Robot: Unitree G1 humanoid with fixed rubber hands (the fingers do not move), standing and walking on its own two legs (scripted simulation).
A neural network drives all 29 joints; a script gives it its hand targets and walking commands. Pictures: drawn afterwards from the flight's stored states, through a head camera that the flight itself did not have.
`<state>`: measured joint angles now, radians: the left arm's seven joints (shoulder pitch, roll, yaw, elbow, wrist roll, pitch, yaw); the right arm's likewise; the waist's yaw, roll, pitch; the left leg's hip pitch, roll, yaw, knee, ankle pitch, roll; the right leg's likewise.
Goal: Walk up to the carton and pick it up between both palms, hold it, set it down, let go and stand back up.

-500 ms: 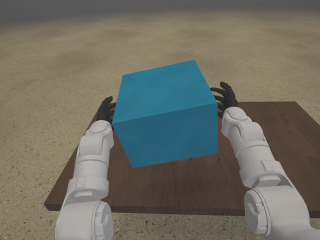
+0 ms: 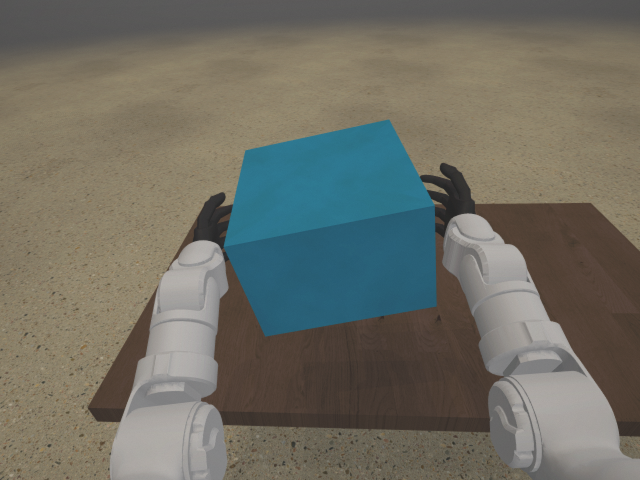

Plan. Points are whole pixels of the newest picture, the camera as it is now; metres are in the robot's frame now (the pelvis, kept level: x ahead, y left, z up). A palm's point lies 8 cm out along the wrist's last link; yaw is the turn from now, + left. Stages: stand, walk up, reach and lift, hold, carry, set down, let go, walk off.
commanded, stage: hold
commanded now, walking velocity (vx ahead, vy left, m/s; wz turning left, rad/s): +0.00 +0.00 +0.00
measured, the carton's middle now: (331, 220) +0.43 +0.01 +0.17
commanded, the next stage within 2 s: set down in 0.66 s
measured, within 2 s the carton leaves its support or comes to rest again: neither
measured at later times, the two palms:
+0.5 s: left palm (209, 250) +0.36 +0.17 +0.18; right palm (457, 222) +0.37 -0.15 +0.20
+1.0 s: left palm (207, 247) +0.36 +0.17 +0.18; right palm (454, 220) +0.37 -0.15 +0.20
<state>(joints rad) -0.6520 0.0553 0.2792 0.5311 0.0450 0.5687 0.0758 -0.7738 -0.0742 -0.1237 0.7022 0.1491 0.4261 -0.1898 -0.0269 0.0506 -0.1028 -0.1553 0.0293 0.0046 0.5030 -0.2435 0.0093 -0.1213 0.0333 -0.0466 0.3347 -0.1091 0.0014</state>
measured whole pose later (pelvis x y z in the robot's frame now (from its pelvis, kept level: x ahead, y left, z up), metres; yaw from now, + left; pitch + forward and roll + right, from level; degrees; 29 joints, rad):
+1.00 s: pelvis +0.00 +0.00 +0.00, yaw +0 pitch -6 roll -2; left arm -0.65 0.01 0.38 0.53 0.10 0.47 0.05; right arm -0.77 0.00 -0.24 0.73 -0.01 0.30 -0.13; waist -0.03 0.05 -0.10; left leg -0.14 0.02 0.00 0.48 -0.23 0.01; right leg -0.12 0.03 -0.05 0.33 -0.11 0.00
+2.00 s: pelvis +0.02 +0.00 +0.00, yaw +0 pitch -4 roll -2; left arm -0.56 -0.13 0.42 0.53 0.16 0.26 0.11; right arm -0.72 -0.03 -0.32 0.92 -0.12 -0.03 -0.01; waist -0.01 0.05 0.00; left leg -0.14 0.02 0.00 0.43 -0.23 0.01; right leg -0.12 0.02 -0.05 0.30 -0.11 0.00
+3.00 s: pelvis +0.05 -0.01 +0.00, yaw -1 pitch +14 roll -2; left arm -0.49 -0.23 0.41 0.59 0.16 -0.04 0.17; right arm -0.72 -0.10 -0.38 1.06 -0.22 -0.34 0.07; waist 0.07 0.07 -0.07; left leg -0.45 0.03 0.00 0.43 -0.22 0.00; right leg -0.44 0.04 -0.05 0.30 -0.11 -0.02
